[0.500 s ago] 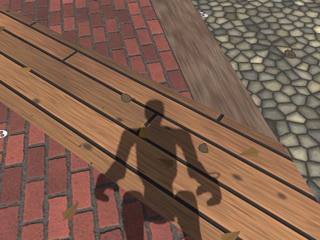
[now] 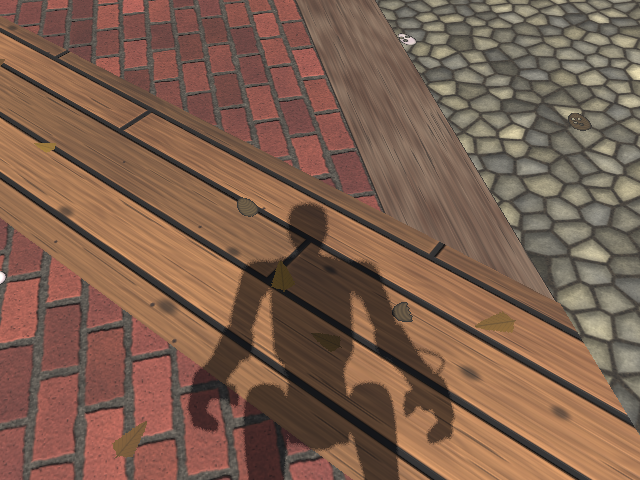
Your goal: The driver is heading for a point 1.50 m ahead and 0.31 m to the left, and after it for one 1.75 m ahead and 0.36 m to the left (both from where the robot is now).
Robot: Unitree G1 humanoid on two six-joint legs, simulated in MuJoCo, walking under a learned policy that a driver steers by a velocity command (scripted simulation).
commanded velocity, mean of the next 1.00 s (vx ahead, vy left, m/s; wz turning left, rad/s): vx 0.00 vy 0.00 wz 0.00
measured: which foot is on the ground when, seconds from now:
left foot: down 0.00-1.00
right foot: down 0.00-1.00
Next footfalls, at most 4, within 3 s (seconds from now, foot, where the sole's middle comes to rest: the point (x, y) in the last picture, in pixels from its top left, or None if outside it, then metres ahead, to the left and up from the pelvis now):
2.04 left None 0.42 0.08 -0.77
2.52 right None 0.47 -0.12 -0.77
2.94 left None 0.48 0.17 -0.77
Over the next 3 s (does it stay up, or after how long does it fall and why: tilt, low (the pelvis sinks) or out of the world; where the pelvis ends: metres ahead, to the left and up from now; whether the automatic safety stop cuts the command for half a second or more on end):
stays up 0.46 0.05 0.00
